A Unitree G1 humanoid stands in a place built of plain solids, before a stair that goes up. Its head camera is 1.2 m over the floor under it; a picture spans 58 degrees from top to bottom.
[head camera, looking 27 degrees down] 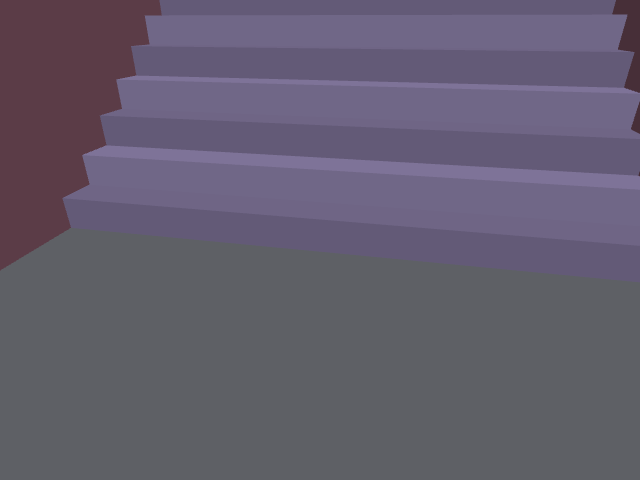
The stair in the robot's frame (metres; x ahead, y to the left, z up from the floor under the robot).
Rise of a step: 0.20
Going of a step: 0.26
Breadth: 3.41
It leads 11 degrees to the right of straight ahead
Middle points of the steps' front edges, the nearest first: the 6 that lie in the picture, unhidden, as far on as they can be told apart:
2.20 -0.05 0.21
2.45 -0.10 0.41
2.70 -0.15 0.61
2.95 -0.20 0.82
3.20 -0.25 1.02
3.45 -0.30 1.23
